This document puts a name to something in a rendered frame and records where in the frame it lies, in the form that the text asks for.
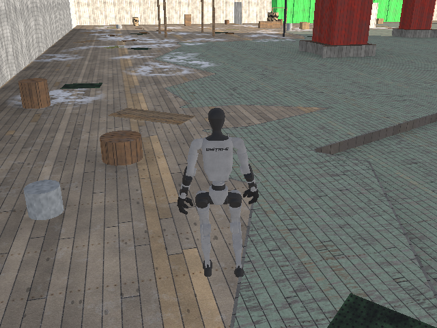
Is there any left robot forearm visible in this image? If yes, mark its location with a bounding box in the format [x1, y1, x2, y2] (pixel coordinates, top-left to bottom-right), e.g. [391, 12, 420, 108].
[179, 166, 193, 199]

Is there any right robot hand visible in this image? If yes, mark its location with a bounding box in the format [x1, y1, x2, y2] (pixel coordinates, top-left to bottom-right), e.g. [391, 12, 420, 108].
[243, 189, 259, 204]

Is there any right robot forearm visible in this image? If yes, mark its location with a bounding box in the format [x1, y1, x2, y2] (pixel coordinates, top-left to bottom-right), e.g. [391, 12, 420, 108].
[244, 164, 257, 192]

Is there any right robot upper arm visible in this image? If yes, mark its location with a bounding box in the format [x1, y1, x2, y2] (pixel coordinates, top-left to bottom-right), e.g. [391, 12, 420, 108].
[231, 137, 251, 174]

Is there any left robot hand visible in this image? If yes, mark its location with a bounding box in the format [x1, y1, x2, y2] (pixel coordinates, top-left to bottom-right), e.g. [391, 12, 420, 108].
[177, 197, 193, 215]

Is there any right robot thigh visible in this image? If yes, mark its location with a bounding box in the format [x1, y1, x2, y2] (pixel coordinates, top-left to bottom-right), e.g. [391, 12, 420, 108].
[228, 190, 242, 234]

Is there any robot right foot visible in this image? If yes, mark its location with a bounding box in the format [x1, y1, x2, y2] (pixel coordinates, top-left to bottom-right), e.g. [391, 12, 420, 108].
[234, 266, 244, 277]

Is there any left robot upper arm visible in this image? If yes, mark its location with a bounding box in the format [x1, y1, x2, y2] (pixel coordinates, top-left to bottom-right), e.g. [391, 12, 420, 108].
[186, 138, 203, 177]

